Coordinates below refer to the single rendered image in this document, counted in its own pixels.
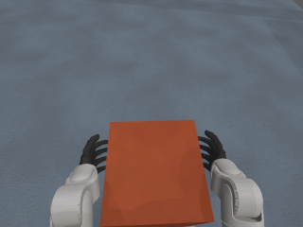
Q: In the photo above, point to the left robot hand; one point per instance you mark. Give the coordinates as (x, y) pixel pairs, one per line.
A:
(89, 153)

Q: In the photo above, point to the robot right forearm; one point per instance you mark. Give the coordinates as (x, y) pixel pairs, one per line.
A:
(241, 198)

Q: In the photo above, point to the carton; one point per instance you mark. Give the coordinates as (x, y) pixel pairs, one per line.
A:
(154, 176)

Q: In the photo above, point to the robot left forearm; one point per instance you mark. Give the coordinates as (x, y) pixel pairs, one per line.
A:
(72, 203)

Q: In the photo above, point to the right robot hand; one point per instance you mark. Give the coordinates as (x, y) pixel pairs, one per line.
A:
(215, 149)

